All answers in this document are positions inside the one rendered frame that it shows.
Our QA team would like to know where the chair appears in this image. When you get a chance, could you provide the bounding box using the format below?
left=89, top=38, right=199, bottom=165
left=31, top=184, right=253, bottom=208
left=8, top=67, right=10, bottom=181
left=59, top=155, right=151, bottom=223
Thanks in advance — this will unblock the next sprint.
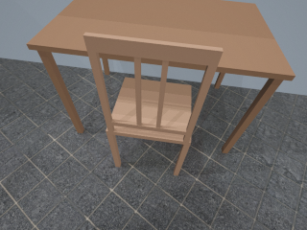
left=83, top=32, right=224, bottom=176

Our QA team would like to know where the table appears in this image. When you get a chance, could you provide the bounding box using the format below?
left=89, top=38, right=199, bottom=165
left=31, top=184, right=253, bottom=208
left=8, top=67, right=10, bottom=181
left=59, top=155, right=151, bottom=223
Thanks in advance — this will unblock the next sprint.
left=26, top=0, right=295, bottom=153

